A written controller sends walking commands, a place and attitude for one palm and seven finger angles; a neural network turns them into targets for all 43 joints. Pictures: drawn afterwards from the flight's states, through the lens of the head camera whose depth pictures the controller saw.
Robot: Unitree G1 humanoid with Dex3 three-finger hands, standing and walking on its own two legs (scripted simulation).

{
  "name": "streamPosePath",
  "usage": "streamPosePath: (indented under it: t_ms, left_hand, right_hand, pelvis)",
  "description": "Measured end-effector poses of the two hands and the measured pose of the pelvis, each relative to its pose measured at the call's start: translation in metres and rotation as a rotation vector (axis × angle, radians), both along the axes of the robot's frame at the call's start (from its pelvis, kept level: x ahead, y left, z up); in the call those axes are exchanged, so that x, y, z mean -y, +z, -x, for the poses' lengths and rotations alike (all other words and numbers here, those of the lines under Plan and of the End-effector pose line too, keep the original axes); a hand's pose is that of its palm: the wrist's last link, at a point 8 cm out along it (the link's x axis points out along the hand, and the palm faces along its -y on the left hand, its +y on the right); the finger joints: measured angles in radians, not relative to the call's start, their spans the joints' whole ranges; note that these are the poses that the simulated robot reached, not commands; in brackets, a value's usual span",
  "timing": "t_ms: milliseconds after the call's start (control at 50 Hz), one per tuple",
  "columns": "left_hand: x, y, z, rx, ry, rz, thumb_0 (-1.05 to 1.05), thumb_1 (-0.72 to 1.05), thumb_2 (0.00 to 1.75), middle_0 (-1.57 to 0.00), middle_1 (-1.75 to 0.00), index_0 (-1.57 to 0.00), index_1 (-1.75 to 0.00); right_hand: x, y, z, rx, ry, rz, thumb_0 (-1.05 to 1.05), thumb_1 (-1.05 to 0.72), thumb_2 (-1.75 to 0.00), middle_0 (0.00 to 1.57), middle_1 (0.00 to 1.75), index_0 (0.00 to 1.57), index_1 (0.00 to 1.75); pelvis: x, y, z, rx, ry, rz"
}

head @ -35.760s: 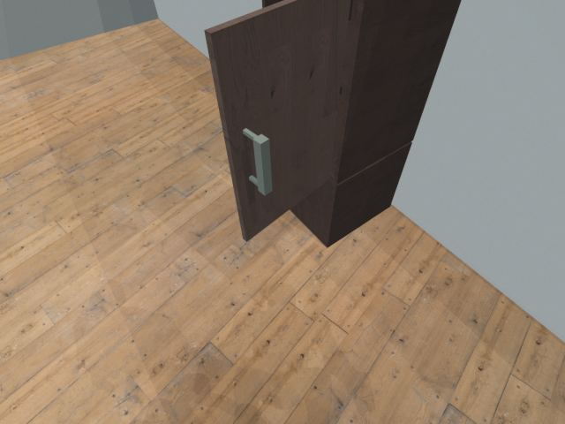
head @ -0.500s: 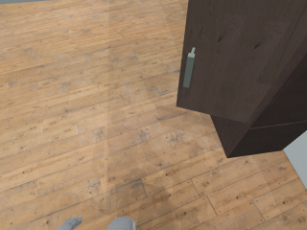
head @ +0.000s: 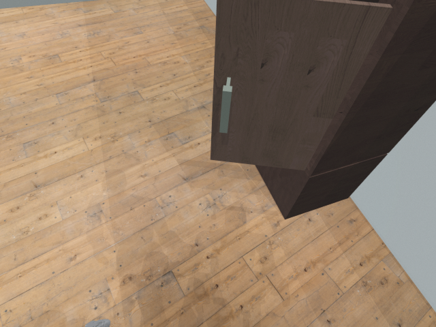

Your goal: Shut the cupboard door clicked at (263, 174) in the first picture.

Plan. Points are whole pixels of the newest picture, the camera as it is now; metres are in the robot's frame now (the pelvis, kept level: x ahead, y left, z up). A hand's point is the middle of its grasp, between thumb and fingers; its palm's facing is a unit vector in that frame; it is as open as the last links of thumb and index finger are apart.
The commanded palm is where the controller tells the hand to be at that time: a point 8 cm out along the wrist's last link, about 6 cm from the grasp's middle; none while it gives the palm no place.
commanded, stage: take the last steps up to it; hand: left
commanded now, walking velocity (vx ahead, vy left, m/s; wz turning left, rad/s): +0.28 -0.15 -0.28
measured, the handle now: (226, 105) +0.69 +0.01 -0.05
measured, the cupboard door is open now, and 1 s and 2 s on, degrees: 64 64 64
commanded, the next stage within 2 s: come to a stop and stand still in 0.64 s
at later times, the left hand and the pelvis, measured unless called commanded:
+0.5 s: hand out of the picture +0.13 +0.16 -0.19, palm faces -0.11 -0.98 -0.14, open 7.4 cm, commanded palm none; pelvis +0.10 -0.02 -0.01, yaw -6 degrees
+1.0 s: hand (197, 248) +0.31 +0.06 -0.17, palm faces -0.12 -0.97 -0.21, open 7.2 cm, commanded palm none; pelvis +0.21 -0.11 +0.00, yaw -7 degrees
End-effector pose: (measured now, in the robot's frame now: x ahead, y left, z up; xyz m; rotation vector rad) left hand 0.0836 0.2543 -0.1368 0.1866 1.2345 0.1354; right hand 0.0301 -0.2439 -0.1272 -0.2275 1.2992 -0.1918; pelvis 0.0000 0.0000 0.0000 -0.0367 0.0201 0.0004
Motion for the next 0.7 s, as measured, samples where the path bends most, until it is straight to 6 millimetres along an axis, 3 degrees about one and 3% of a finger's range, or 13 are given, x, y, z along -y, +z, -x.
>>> streamPosePath:
  t_ms: [100, 160, 220, 320, 420, 480, 560, 700]
  left_hand:
    - [0.021, -0.001, -0.018, 0.039, -0.052, -0.032, 0.00, 0.91, 0.90, -0.20, -0.30, -0.19, -0.30]
    - [0.032, 0.004, -0.015, 0.033, -0.047, -0.025, 0.00, 0.91, 0.89, -0.20, -0.30, -0.20, -0.30]
    - [0.039, 0.003, -0.007, -0.003, -0.038, -0.013, 0.00, 0.91, 0.89, -0.20, -0.30, -0.20, -0.30]
    - [0.041, -0.010, 0.000, -0.088, -0.026, 0.027, 0.00, 0.91, 0.89, -0.20, -0.30, -0.20, -0.30]
    - [0.036, -0.034, -0.012, -0.171, -0.032, 0.060, 0.00, 0.91, 0.89, -0.20, -0.30, -0.20, -0.30]
    - [0.038, -0.029, -0.038, -0.184, -0.074, 0.062, 0.01, 0.91, 0.89, -0.20, -0.30, -0.20, -0.30]
    - [0.048, -0.015, -0.090, -0.115, -0.104, 0.063, 0.01, 0.91, 0.89, -0.20, -0.30, -0.19, -0.30]
    - [0.088, -0.001, -0.184, -0.004, -0.185, 0.032, 0.00, 0.91, 0.90, -0.20, -0.30, -0.19, -0.30]
  right_hand:
    - [0.022, -0.025, 0.028, -0.062, -0.081, -0.033, 0.01, -0.90, -0.90, 0.21, 0.30, 0.21, 0.30]
    - [0.031, -0.025, 0.029, -0.099, -0.095, -0.033, 0.01, -0.90, -0.90, 0.20, 0.30, 0.20, 0.30]
    - [0.035, -0.017, 0.014, -0.076, -0.093, -0.029, 0.01, -0.90, -0.90, 0.20, 0.30, 0.20, 0.30]
    - [0.035, -0.005, -0.030, 0.003, -0.076, -0.008, 0.01, -0.90, -0.90, 0.20, 0.30, 0.20, 0.30]
    - [0.028, -0.005, -0.068, 0.083, -0.067, 0.034, 0.01, -0.90, -0.90, 0.20, 0.30, 0.20, 0.30]
    - [0.025, 0.002, -0.069, 0.079, -0.098, 0.037, 0.00, -0.90, -0.90, 0.20, 0.30, 0.20, 0.30]
    - [0.023, 0.007, -0.056, -0.006, -0.136, 0.013, 0.00, -0.90, -0.90, 0.20, 0.30, 0.20, 0.30]
    - [0.039, -0.005, -0.039, -0.159, -0.234, -0.058, 0.01, -0.90, -0.90, 0.21, 0.30, 0.21, 0.30]
  pelvis:
    - [0.017, -0.013, -0.006, 0.003, -0.030, -0.026]
    - [0.021, -0.010, -0.014, 0.005, -0.031, -0.015]
    - [0.023, -0.005, -0.025, 0.002, -0.038, -0.021]
    - [0.022, -0.004, -0.049, -0.003, -0.045, -0.018]
    - [0.016, -0.016, -0.079, 0.001, -0.086, -0.020]
    - [0.020, -0.010, -0.093, 0.005, -0.109, -0.021]
    - [0.029, 0.001, -0.112, 0.004, -0.125, -0.012]
    - [0.061, 0.000, -0.151, 0.002, -0.142, -0.020]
